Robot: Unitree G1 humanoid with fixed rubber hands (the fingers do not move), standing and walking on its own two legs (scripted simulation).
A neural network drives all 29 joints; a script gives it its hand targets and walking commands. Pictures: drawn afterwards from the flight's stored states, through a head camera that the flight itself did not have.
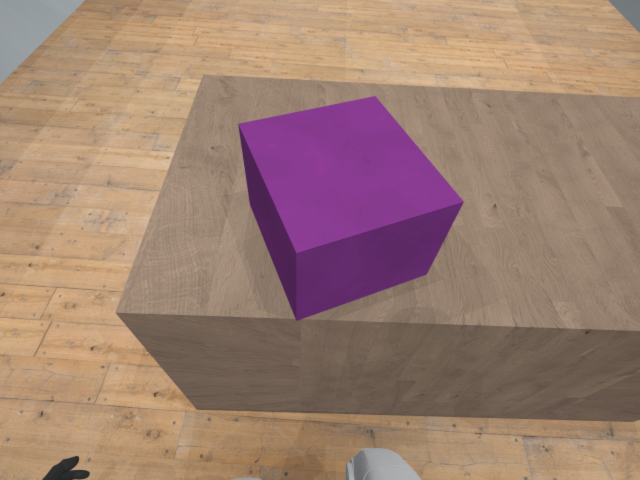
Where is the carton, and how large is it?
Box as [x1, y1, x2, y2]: [238, 96, 463, 320]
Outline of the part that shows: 375,96 238,124 250,205 296,320 426,274 463,202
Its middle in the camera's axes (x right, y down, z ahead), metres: +0.03 -0.06 +0.66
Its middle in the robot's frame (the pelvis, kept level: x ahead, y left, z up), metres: +0.53 -0.03 -0.02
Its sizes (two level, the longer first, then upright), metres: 0.274 0.253 0.197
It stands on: a pedestal, 0.65 m high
